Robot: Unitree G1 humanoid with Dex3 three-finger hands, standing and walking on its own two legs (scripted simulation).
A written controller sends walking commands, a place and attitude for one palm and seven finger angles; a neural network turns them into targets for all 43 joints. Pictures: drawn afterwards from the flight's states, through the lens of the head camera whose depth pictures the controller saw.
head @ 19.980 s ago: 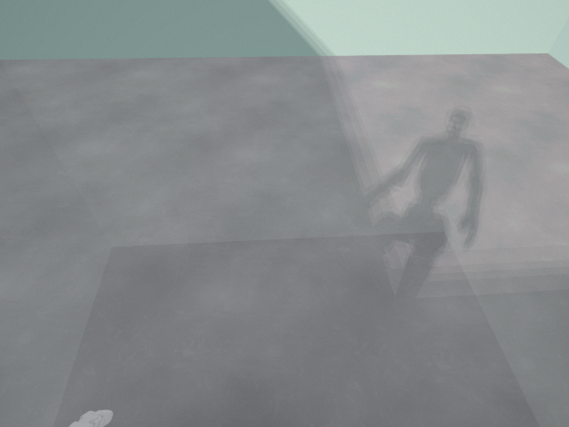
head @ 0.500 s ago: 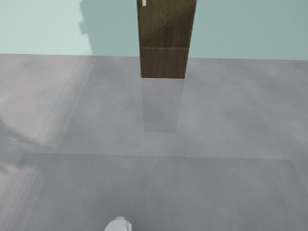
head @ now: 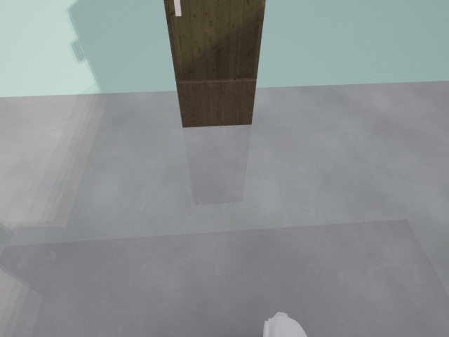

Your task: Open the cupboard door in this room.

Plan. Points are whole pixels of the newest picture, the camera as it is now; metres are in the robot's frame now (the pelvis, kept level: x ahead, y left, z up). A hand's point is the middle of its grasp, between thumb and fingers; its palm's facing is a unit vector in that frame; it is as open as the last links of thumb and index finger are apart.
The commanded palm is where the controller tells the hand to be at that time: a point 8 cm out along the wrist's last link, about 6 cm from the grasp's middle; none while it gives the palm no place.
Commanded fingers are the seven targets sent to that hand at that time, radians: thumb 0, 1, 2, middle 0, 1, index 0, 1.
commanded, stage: turn or walk to find it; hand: left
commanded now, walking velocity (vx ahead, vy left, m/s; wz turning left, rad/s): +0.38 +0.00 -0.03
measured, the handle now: out of the picture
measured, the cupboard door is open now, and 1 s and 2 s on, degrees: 0 0 0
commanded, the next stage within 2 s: stand and wait in 0.24 s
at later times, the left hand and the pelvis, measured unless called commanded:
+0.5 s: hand (170, 311) +0.20 +0.12 -0.17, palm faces +0.08 -0.97 -0.21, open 7.2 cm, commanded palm none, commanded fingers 0.00 0.90 0.90 -0.20 -0.30 -0.20 -0.30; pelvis +0.21 -0.05 +0.00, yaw +1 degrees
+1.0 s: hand (178, 268) +0.29 +0.12 -0.17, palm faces +0.03 -0.98 -0.20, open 7.3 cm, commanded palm none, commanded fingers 0.00 0.90 0.90 -0.20 -0.30 -0.20 -0.30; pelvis +0.30 -0.05 +0.00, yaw +0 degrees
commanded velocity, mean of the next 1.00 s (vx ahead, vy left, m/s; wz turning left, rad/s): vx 0.08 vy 0.00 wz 0.01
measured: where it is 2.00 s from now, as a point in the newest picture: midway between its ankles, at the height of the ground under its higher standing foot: (238, 319)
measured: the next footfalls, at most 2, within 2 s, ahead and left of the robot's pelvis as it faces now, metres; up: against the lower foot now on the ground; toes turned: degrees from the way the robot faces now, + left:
right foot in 0.12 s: +0.20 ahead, -0.14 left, +0.00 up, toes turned -10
left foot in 0.58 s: +0.36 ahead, +0.07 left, +0.00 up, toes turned +9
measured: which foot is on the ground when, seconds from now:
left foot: down 0.00-0.12, up 0.14-0.56, down 0.58-1.00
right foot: up 0.00-0.10, down 0.12-0.60, up 0.62-0.82, down 0.84-1.00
